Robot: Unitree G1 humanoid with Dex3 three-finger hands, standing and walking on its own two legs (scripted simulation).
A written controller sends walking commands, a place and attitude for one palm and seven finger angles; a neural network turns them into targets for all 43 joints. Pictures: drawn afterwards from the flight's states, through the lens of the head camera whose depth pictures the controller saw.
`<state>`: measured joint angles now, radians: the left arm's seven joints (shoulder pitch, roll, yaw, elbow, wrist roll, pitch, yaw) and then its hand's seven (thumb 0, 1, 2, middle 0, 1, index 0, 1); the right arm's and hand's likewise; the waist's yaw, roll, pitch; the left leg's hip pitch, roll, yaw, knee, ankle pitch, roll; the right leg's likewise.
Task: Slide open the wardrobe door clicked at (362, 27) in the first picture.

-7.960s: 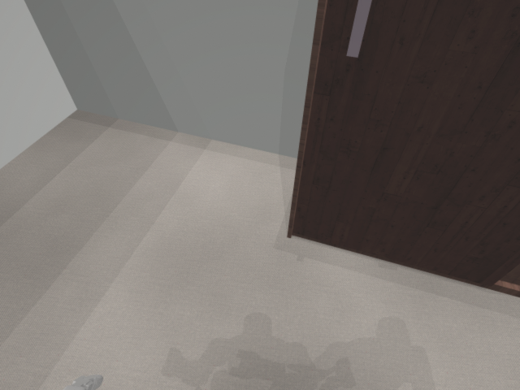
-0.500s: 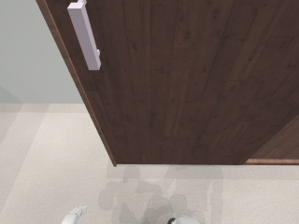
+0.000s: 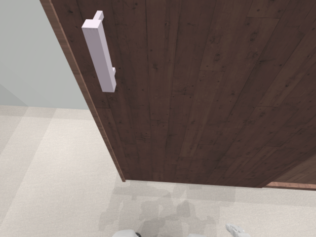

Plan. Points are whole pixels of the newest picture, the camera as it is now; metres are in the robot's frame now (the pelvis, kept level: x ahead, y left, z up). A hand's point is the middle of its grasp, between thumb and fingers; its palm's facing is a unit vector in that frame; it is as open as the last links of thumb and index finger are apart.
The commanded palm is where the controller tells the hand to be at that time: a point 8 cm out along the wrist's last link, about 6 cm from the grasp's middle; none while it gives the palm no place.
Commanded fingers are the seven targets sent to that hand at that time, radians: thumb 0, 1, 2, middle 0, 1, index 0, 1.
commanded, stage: come to a stop and stand still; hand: left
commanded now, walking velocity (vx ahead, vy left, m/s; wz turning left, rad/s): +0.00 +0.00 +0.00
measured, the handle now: (104, 54) +0.43 +0.16 +0.22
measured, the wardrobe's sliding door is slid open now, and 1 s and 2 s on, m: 0.00 0.00 0.00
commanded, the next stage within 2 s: look again from close up in 1.26 s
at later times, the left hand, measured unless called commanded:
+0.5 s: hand out of the picture -0.01 +0.16 -0.17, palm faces +0.08 -0.98 -0.19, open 7.3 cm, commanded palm none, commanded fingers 0.00 0.90 0.90 -0.20 -0.30 -0.20 -0.30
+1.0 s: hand out of the picture -0.07 +0.16 -0.18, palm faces +0.04 -0.98 -0.18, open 7.4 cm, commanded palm none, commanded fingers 0.00 0.90 0.90 -0.20 -0.30 -0.20 -0.30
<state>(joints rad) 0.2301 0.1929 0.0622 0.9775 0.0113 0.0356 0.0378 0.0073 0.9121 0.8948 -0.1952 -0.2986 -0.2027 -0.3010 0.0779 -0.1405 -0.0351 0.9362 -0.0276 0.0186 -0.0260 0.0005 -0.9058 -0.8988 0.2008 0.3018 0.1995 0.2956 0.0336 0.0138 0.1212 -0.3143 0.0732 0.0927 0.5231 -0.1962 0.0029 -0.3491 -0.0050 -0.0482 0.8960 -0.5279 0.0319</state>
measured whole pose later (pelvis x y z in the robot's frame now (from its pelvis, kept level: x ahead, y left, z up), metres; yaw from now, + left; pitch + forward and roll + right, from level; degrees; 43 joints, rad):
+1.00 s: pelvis -0.06 +0.00 +0.00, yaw +1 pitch -3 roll +0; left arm 0.33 0.12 -0.02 1.13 0.01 -0.02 0.05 0.01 0.90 0.89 -0.20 -0.30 -0.20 -0.30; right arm 0.32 -0.14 0.00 1.07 -0.01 -0.01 -0.03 0.01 -0.91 -0.90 0.20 0.30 0.20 0.30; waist -0.01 0.01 0.02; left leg -0.20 0.00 0.06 0.52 -0.28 0.03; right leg -0.24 -0.04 -0.07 0.51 -0.23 0.00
